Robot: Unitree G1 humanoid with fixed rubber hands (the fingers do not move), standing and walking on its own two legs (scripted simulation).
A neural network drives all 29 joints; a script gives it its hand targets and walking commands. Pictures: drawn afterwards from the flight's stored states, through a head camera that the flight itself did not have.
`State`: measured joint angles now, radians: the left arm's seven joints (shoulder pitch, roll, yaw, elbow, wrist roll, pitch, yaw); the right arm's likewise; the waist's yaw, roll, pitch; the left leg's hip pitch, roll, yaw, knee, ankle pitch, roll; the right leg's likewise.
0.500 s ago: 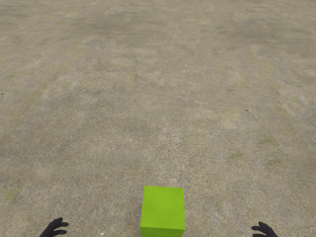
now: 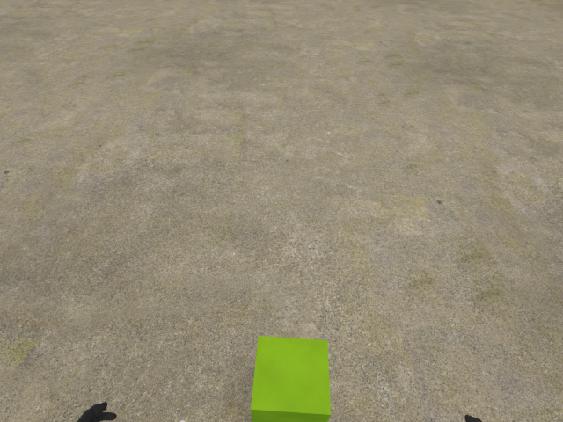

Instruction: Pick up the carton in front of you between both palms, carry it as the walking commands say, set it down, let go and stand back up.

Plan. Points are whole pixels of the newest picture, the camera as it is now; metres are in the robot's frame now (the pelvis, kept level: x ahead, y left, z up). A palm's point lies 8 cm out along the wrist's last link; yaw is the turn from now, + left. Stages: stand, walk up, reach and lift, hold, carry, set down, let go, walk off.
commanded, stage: stand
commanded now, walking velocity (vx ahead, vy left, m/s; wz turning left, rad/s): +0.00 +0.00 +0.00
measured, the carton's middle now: (289, 387) +0.40 -0.03 -0.65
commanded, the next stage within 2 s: none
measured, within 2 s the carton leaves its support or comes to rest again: neither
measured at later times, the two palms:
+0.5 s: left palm out of the picture +0.07 +0.30 -0.10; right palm out of the picture +0.09 -0.30 -0.09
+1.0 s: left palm out of the picture +0.06 +0.31 -0.10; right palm out of the picture +0.07 -0.31 -0.10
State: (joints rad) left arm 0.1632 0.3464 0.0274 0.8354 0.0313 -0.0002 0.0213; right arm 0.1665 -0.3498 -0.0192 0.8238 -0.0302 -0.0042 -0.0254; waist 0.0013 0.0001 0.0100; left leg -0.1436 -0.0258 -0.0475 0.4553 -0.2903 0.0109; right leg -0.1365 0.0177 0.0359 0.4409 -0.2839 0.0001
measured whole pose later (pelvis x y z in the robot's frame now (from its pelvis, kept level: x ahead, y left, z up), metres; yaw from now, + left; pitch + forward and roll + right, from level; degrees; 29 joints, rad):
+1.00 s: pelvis -0.03 +0.00 +0.01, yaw +0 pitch -3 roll +0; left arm 0.13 0.38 0.01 1.03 0.02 -0.01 0.01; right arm 0.13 -0.38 0.00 1.01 -0.02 -0.02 -0.01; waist 0.01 0.00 0.03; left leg -0.11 -0.02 -0.05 0.35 -0.20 0.01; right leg -0.10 0.01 0.03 0.34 -0.20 0.00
